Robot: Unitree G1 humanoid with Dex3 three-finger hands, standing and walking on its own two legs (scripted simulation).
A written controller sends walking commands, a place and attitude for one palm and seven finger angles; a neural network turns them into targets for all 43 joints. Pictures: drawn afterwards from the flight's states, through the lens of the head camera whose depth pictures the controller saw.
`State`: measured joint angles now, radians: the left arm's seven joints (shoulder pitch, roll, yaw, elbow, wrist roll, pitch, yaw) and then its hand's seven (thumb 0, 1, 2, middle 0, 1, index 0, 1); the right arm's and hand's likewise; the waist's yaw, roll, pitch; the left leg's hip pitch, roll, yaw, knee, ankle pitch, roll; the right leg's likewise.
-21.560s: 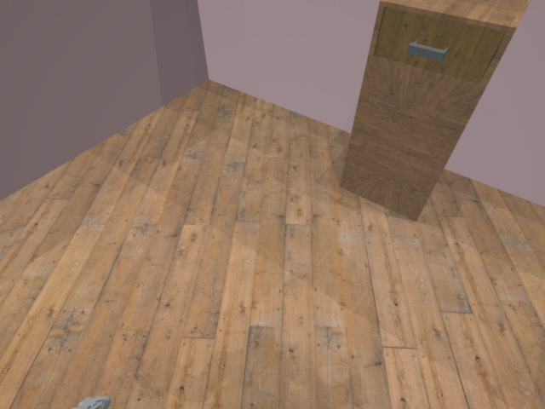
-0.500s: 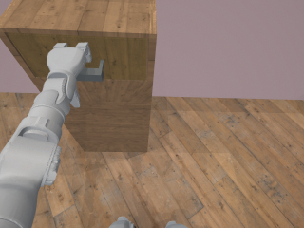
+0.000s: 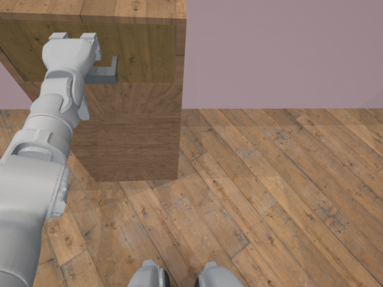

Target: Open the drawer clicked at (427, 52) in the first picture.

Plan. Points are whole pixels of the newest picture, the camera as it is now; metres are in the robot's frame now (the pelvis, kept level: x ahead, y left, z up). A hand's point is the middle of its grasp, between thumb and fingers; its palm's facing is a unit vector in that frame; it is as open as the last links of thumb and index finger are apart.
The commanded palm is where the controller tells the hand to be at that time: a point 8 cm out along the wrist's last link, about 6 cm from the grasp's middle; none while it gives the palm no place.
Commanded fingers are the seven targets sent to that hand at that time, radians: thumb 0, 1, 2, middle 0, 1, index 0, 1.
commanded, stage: lower the fingers behind the handle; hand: left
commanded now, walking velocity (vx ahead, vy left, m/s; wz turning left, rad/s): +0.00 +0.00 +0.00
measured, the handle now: (91, 67) +0.58 +0.17 +0.08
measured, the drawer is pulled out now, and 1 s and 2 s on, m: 0.00 0.00 0.00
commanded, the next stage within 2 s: lift the fingers back up to retry in 0.04 s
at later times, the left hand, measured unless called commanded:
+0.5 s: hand (79, 75) +0.54 +0.19 +0.09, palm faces -0.06 -0.05 -1.00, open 13.5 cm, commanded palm +0.54 +0.18 +0.16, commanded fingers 0.00 -0.50 0.30 -0.30 -1.20 -0.30 -1.20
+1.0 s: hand (77, 63) +0.55 +0.18 +0.12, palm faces -0.05 -0.06 -1.00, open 13.2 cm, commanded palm +0.53 +0.18 +0.19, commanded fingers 0.00 -0.50 0.30 -0.30 -1.20 -0.30 -1.20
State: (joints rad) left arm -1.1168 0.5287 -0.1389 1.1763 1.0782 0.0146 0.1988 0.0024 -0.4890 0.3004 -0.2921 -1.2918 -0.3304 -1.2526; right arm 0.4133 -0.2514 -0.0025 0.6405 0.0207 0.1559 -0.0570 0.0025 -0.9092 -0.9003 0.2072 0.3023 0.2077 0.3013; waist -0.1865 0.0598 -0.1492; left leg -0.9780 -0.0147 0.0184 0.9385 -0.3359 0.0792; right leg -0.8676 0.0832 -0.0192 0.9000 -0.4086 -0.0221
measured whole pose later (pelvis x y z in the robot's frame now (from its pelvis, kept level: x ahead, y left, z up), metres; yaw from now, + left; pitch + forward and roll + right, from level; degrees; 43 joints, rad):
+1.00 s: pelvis +0.05 -0.01 +0.03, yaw +1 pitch +17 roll -2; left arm -0.92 0.46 -0.13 0.96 1.00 -0.02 0.12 0.00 -0.49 0.30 -0.34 -1.20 -0.43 -1.23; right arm 0.35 -0.25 -0.05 0.68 0.01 0.15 -0.03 0.00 -0.91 -0.90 0.21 0.30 0.21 0.30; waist -0.10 0.07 -0.14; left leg -0.69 -0.03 0.01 0.73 -0.33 0.06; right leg -0.57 0.07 -0.01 0.68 -0.39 -0.04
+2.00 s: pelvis +0.05 -0.01 +0.04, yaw +0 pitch +16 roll -1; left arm -0.91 0.50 -0.08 0.97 1.02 -0.07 0.11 0.00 -0.49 0.30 -0.32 -1.20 -0.34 -1.22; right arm 0.35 -0.26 -0.05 0.67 0.03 0.20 -0.04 0.00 -0.91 -0.90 0.21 0.30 0.21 0.30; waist -0.11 0.06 -0.14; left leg -0.66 -0.02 0.03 0.71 -0.32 0.06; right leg -0.56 0.08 0.01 0.67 -0.38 -0.04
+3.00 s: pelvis +0.04 -0.01 +0.03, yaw +0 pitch +16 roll -2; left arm -0.96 0.52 -0.08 1.02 1.04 -0.05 0.10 0.00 -0.49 0.30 -0.32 -1.20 -0.35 -1.22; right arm 0.37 -0.25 -0.04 0.66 0.03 0.18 -0.05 0.00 -0.91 -0.90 0.21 0.30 0.21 0.30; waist -0.12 0.06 -0.14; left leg -0.70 -0.02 0.03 0.74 -0.32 0.06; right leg -0.59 0.08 0.01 0.69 -0.38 -0.04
